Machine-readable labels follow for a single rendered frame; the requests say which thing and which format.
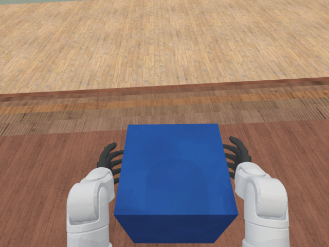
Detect right robot forearm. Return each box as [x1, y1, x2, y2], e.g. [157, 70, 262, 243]
[234, 162, 290, 247]

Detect carton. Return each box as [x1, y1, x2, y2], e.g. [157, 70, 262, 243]
[114, 123, 239, 243]

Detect left robot hand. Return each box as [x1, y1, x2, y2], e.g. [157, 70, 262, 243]
[97, 143, 124, 184]

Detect right robot hand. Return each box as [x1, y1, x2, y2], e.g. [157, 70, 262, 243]
[223, 136, 251, 179]

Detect left robot forearm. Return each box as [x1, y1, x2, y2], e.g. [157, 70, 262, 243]
[66, 167, 115, 247]

